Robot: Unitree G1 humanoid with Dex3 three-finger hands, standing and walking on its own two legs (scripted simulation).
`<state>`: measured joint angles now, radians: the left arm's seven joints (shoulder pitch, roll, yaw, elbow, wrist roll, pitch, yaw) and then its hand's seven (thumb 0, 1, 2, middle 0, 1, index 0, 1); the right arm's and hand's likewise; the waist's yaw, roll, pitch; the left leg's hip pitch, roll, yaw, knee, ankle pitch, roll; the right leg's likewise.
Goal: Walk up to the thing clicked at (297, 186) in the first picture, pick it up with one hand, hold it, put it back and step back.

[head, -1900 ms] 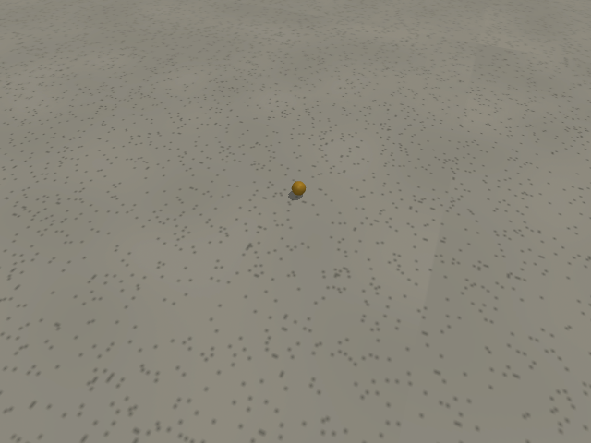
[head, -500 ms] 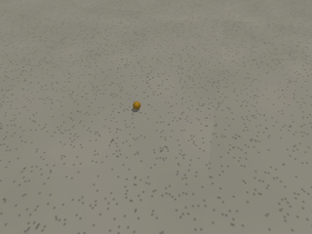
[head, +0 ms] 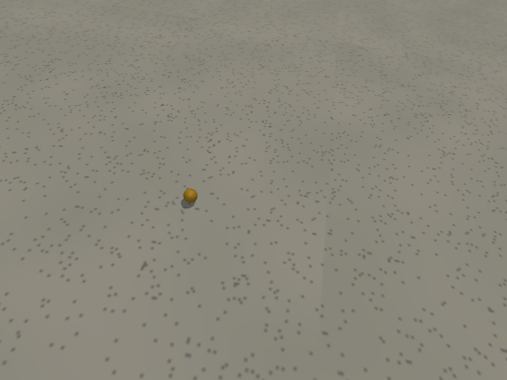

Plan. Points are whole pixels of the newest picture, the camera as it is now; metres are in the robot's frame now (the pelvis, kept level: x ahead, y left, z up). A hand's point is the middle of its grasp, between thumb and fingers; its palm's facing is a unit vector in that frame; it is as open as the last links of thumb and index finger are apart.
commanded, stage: walk up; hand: left
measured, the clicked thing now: (190, 195) +1.06 +0.26 -0.72
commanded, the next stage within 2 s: none
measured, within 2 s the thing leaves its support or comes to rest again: neither
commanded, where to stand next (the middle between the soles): +0.67 +0.00 m, yaw -2 degrees
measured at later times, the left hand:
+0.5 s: hand (137, 270) +0.34 +0.22 -0.10, palm faces -0.08 -0.91 -0.40, open 7.4 cm
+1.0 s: hand (119, 230) +0.46 +0.30 -0.14, palm faces -0.10 -0.94 -0.33, open 7.4 cm
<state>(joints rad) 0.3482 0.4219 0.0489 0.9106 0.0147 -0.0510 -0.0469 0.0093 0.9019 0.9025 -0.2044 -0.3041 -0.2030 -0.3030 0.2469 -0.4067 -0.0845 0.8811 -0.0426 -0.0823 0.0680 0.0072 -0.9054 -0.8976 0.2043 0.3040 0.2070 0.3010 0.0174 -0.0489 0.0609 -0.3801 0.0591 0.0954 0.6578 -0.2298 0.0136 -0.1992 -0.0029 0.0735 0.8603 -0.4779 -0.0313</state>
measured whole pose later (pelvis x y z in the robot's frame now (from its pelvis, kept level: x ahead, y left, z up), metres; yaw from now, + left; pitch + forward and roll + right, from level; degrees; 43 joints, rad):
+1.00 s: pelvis +0.40 +0.03 +0.02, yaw -2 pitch -3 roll -1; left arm 0.32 0.44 0.03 0.89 0.00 -0.05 -0.03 0.01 0.91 0.90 -0.20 -0.30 -0.20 -0.30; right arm 0.30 -0.38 -0.05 0.83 -0.01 -0.09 0.05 0.01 -0.91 -0.90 0.20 0.30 0.21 0.30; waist -0.01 -0.05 0.09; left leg -0.27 0.03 0.08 0.55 -0.24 0.03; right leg -0.42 -0.02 0.06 1.08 -0.37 -0.04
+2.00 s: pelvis +0.57 +0.00 +0.01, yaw -1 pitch -3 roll -2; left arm 0.14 0.37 0.00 1.00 0.00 0.00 0.00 0.01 0.91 0.90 -0.20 -0.30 -0.20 -0.30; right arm 0.12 -0.36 0.00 0.98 -0.01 -0.01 0.00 0.01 -0.90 -0.90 0.20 0.30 0.21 0.30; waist 0.02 -0.01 0.12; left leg -0.33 0.03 0.00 0.62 -0.23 0.01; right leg -0.23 -0.01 -0.03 0.57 -0.28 0.02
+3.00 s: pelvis +0.60 +0.00 +0.03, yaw -1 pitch -2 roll +0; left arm 0.08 0.34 0.00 1.14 0.01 -0.02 0.00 0.01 0.90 0.90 -0.20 -0.30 -0.20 -0.30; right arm 0.09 -0.35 -0.01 1.15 -0.02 0.00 0.02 0.01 -0.91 -0.90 0.20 0.30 0.21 0.30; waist -0.01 0.01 0.04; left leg -0.18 0.00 0.00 0.35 -0.15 0.01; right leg -0.08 -0.03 -0.04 0.32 -0.21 0.02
